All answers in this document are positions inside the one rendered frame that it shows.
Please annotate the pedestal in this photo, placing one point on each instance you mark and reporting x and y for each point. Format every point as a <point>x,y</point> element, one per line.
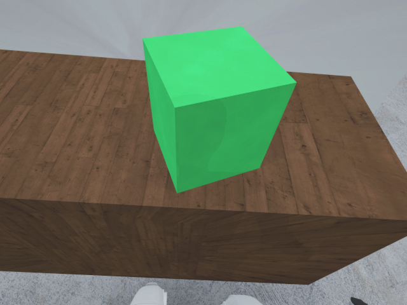
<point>85,189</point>

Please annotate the carton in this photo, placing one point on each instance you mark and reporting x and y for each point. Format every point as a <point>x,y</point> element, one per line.
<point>217,98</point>

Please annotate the robot left thigh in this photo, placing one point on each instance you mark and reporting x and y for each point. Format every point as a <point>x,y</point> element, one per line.
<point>150,295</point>

